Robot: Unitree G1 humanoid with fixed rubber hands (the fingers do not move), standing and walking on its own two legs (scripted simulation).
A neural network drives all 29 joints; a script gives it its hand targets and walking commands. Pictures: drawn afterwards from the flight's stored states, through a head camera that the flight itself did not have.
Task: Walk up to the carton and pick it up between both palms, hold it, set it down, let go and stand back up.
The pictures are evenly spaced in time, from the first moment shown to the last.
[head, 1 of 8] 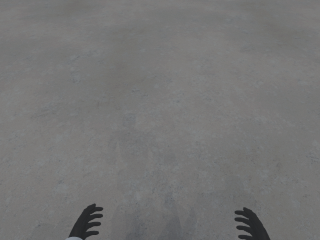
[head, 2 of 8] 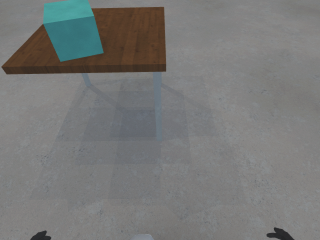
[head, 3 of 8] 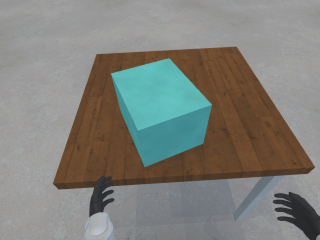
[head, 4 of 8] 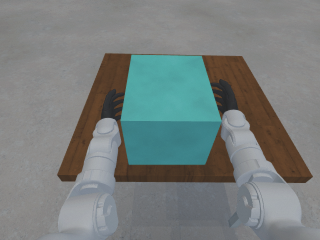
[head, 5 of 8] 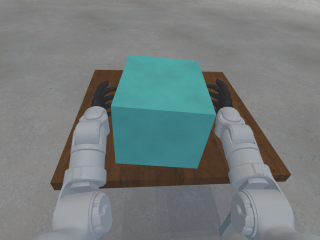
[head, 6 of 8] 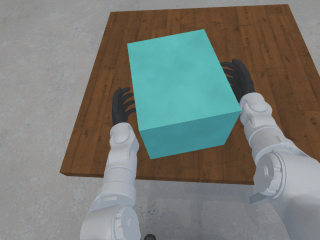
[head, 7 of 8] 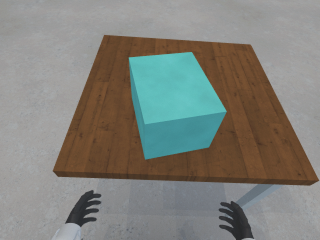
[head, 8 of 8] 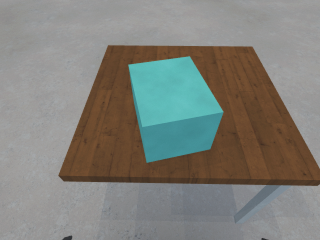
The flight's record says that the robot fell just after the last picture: no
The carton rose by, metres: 0.16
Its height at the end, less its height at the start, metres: +0.00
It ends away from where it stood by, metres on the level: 0.01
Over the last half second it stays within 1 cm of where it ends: yes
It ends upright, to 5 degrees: yes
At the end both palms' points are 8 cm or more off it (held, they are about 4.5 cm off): yes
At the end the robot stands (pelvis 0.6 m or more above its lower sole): yes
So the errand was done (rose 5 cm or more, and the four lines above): yes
